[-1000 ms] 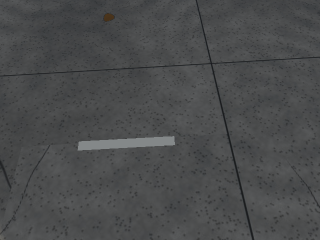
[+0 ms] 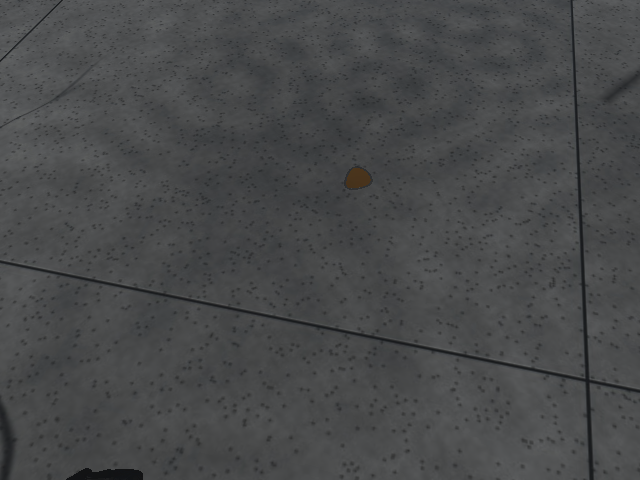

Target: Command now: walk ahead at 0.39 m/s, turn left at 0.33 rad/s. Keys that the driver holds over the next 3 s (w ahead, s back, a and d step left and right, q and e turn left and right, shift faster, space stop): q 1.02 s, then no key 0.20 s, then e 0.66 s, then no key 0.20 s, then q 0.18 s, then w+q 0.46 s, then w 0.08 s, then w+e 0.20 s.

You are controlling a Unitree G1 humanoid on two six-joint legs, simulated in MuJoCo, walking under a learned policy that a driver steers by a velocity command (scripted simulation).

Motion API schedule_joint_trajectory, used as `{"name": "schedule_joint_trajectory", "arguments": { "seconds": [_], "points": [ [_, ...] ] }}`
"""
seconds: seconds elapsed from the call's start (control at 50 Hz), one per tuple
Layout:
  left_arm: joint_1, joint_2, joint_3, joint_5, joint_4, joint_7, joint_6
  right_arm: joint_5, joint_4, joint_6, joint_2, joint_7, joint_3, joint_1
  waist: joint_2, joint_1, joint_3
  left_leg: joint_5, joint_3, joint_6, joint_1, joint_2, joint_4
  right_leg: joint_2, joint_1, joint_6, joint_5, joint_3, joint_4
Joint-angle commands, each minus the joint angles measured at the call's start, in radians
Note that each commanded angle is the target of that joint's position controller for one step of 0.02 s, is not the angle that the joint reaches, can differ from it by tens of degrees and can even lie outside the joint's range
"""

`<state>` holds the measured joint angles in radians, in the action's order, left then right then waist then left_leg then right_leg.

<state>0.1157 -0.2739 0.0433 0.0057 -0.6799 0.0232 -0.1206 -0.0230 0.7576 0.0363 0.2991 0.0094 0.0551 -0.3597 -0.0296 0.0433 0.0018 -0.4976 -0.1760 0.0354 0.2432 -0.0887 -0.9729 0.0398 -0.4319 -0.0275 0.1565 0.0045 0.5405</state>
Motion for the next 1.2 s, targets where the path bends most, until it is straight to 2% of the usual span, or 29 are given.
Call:
{"name": "schedule_joint_trajectory", "arguments": {
  "seconds": [0.02, 0.04, 0.08, 0.12, 0.16, 0.24, 0.36, 0.4, 0.42, 0.44, 0.46, 0.48, 0.5, 0.52, 0.54, 0.58, 0.66, 0.74, 0.8, 0.82, 0.84, 0.86, 0.88, 0.92, 0.94, 1.0, 1.06, 1.14, 1.2],
  "points": [
    [0.167, -0.126, 0.041, 0.01, 0.019, -0.006, 0.007, 0.004, -0.098, 0.015, 0.14, 0.009, 0.027, 0.066, 0.075, -0.113, 0.066, 0.05, 0.007, -0.031, 0.475, 0.079, -0.312, -0.375, 0.486, -0.194, -0.163, 0.456, -0.213],
    [0.127, -0.108, 0.035, 0.014, 0.015, -0.005, 0.008, 0.016, -0.111, 0.011, 0.13, 0.01, 0.031, 0.087, 0.073, -0.088, 0.035, 0.069, 0.012, -0.045, 0.445, 0.1, -0.266, -0.349, 0.405, -0.19, -0.399, 0.356, -0.203],
    [0.091, -0.086, 0.028, 0.013, 0.003, -0.007, 0.008, 0.008, -0.106, -0.009, 0.098, 0.006, 0.035, 0.052, 0.131, -0.042, 0.038, 0.086, 0.048, -0.061, 0.363, 0.129, -0.176, -0.285, 0.328, -0.16, -0.575, 0.198, -0.218],
    [0.079, -0.118, 0.038, 0.008, -0.014, -0.016, 0.014, 0.006, -0.116, -0.027, 0.063, 0.008, 0.028, 0.055, 0.156, -0.032, 0.039, 0.127, 0.091, -0.083, 0.362, 0.125, -0.1, -0.283, 0.304, -0.177, -0.661, 0.126, -0.243],
    [0.072, -0.151, 0.05, 0.003, -0.028, -0.031, 0.032, 0.01, -0.136, -0.039, 0.045, 0.006, 0.022, 0.086, 0.146, -0.035, 0.056, 0.207, 0.109, -0.096, 0.361, 0.141, -0.013, -0.3, 0.31, -0.191, -0.672, 0.076, -0.263],
    [0.049, -0.16, 0.052, -0.005, -0.044, -0.052, 0.063, 0.011, -0.162, -0.041, 0.04, -0.016, 0.022, 0.156, 0.136, -0.057, 0.068, 0.403, 0.152, -0.082, 0.276, 0.147, 0.172, -0.28, 0.304, -0.166, -0.568, -0.043, -0.277],
    [0.049, -0.198, 0.069, -0.036, -0.07, -0.049, 0.089, 0.014, -0.222, -0.049, 0.075, -0.048, 0.047, 0.213, 0.129, -0.06, 0.039, 0.315, 0.201, -0.012, 0.224, 0.121, 0.367, -0.321, 0.379, -0.129, -0.502, -0.066, -0.138],
    [0.064, -0.175, 0.065, -0.039, -0.077, -0.051, 0.092, 0.018, -0.197, -0.044, 0.118, -0.039, 0.073, 0.1, 0.073, -0.006, 0.092, 0.48, 0.219, 0.044, 0.019, 0.065, 0.533, -0.245, 0.329, -0.061, -0.51, -0.128, 0.087],
    [0.097, -0.145, 0.053, -0.004, -0.06, -0.046, 0.086, 0.023, -0.201, -0.045, 0.227, -0.016, 0.103, 0.022, -0.108, 0.012, 0.17, 0.921, -0.024, 0.128, -0.211, 0.235, 0.538, -0.16, 0.135, 0.019, -0.222, -0.17, 0.348],
    [0.129, -0.081, 0.025, 0.036, -0.023, -0.037, 0.081, 0.043, -0.229, -0.042, 0.299, -0.006, 0.104, 0.036, -0.287, -0.036, 0.247, 1.181, -0.393, 0.365, -0.399, 0.476, 0.522, 0.009, -0.178, 0.091, 0.547, -0.104, 0.658],
    [0.088, -0.136, 0.036, 0.013, -0.036, -0.026, 0.082, 0.038, -0.23, -0.036, 0.217, -0.013, 0.085, 0.031, -0.159, 0.021, 0.34, 1.018, -0.39, 0.381, -0.37, 0.462, 0.56, -0.02, -0.192, 0.087, 0.536, 0.077, 0.75],
    [0.046, -0.157, 0.041, -0.014, -0.025, -0.025, 0.089, 0.029, -0.235, -0.03, 0.186, -0.015, 0.074, 0.096, -0.105, 0.002, 0.243, 0.909, -0.287, 0.324, -0.294, 0.41, 0.571, -0.048, -0.227, 0.077, 0.464, 0.08, 0.751],
    [0.035, -0.148, 0.042, -0.009, -0.033, -0.033, 0.097, 0.014, -0.232, -0.032, 0.161, -0.012, 0.069, 0.141, -0.039, -0.019, 0.181, 0.777, -0.221, 0.26, -0.217, 0.349, 0.587, -0.072, -0.234, 0.076, 0.392, 0.076, 0.689],
    [0.018, -0.154, 0.046, 0.002, -0.032, -0.044, 0.106, 0.006, -0.238, -0.039, 0.15, -0.006, 0.064, 0.179, -0.03, -0.033, 0.139, 0.69, -0.19, 0.226, -0.138, 0.316, 0.607, -0.083, -0.213, 0.081, 0.339, 0.076, 0.621],
    [0.022, -0.151, 0.047, 0.003, -0.029, -0.046, 0.114, 0.014, -0.244, -0.047, 0.156, -0.001, 0.063, 0.206, -0.053, -0.056, 0.123, 0.666, -0.162, 0.214, -0.053, 0.283, 0.624, -0.073, -0.149, 0.088, 0.298, 0.063, 0.578],
    [0.045, -0.125, 0.041, 0.0, -0.035, -0.047, 0.118, 0.03, -0.248, -0.054, 0.164, 0.007, 0.067, 0.217, -0.086, -0.069, 0.13, 0.656, -0.146, 0.213, -0.003, 0.255, 0.633, -0.045, -0.087, 0.102, 0.264, 0.05, 0.483],
    [0.02, -0.102, 0.031, -0.002, -0.029, -0.047, 0.12, 0.021, -0.241, -0.062, 0.178, 0.024, 0.076, 0.208, -0.104, -0.049, 0.15, 0.504, -0.182, 0.199, 0.023, 0.235, 0.63, -0.024, -0.013, 0.112, 0.199, 0.067, 0.306],
    [0.004, -0.115, 0.038, -0.009, -0.014, -0.035, 0.111, 0.02, -0.241, -0.073, 0.176, 0.02, 0.076, 0.208, -0.137, -0.033, 0.13, 0.372, -0.276, 0.18, 0.025, 0.229, 0.624, -0.007, 0.039, 0.092, 0.194, 0.08, 0.17],
    [0.071, -0.116, 0.048, -0.009, -0.029, -0.024, 0.097, 0.003, -0.243, -0.084, 0.165, 0.022, 0.072, 0.23, -0.134, -0.074, 0.116, 0.348, -0.296, 0.128, 0.059, 0.185, 0.567, -0.007, 0.182, 0.051, 0.069, 0.055, -0.088],
    [0.104, -0.164, 0.064, 0.003, -0.032, -0.027, 0.098, 0.002, -0.24, -0.084, 0.136, 0.024, 0.063, 0.202, -0.071, -0.073, 0.121, 0.239, -0.25, 0.077, 0.136, 0.134, 0.488, -0.114, 0.282, 0.009, 0.036, 0.129, -0.164],
    [0.089, -0.266, 0.085, 0.027, -0.027, -0.034, 0.108, 0.004, -0.263, -0.081, 0.089, 0.022, 0.052, 0.184, 0.211, -0.028, 0.081, -0.002, -0.054, 0.01, 0.334, -0.02, 0.283, -0.331, 0.336, -0.113, -0.039, 0.371, -0.232],
    [0.068, -0.241, 0.082, 0.053, -0.011, -0.033, 0.105, 0.015, -0.262, -0.067, 0.157, 0.021, 0.073, 0.182, 0.306, -0.045, 0.062, -0.121, 0.017, -0.038, 0.384, -0.035, 0.03, -0.458, 0.256, -0.239, -0.116, 0.528, -0.281],
    [0.005, -0.189, 0.065, 0.046, 0.017, -0.041, 0.101, 0.014, -0.236, -0.066, 0.207, 0.018, 0.093, 0.154, 0.223, -0.022, 0.05, -0.061, -0.002, -0.056, 0.371, 0.006, -0.115, -0.433, 0.231, -0.235, -0.142, 0.452, -0.264],
    [-0.062, -0.13, 0.051, 0.011, 0.033, -0.053, 0.103, 0.012, -0.187, -0.086, 0.177, 0.022, 0.094, 0.109, 0.161, -0.003, 0.025, 0.049, 0.029, -0.091, 0.385, 0.02, -0.227, -0.314, 0.246, -0.151, -0.13, 0.27, -0.228],
    [-0.056, -0.121, 0.045, 0.002, 0.034, -0.058, 0.106, 0.011, -0.184, -0.094, 0.15, 0.022, 0.087, 0.109, 0.159, -0.013, 0.014, 0.076, 0.04, -0.107, 0.401, 0.026, -0.269, -0.301, 0.256, -0.151, -0.172, 0.224, -0.223],
    [0.008, -0.134, 0.049, 0.01, 0.023, -0.068, 0.122, -0.004, -0.221, -0.095, 0.104, 0.016, 0.067, 0.189, 0.185, -0.064, 0.011, 0.124, 0.112, -0.135, 0.423, 0.059, -0.159, -0.279, 0.335, -0.168, -0.215, 0.131, -0.227],
    [0.053, -0.173, 0.064, 0.007, 0.01, -0.067, 0.132, 0.007, -0.249, -0.09, 0.071, 0.007, 0.047, 0.238, 0.206, -0.098, 0.052, 0.08, 0.135, -0.14, 0.338, 0.094, 0.018, -0.309, 0.39, -0.189, -0.275, 0.114, -0.207],
    [0.041, -0.208, 0.074, -0.016, 0.0, -0.044, 0.133, 0.01, -0.238, -0.09, 0.08, -0.003, 0.043, 0.211, 0.232, -0.09, 0.072, 0.08, 0.196, -0.106, 0.152, 0.081, 0.252, -0.329, 0.344, -0.195, -0.344, 0.096, -0.179],
    [0.041, -0.18, 0.06, -0.042, -0.027, -0.039, 0.13, 0.014, -0.192, -0.089, 0.079, -0.009, 0.045, 0.125, 0.191, -0.036, 0.068, 0.353, 0.216, -0.034, -0.071, 0.058, 0.62, -0.295, 0.266, -0.123, -0.288, 0.06, -0.095]
  ]
}}
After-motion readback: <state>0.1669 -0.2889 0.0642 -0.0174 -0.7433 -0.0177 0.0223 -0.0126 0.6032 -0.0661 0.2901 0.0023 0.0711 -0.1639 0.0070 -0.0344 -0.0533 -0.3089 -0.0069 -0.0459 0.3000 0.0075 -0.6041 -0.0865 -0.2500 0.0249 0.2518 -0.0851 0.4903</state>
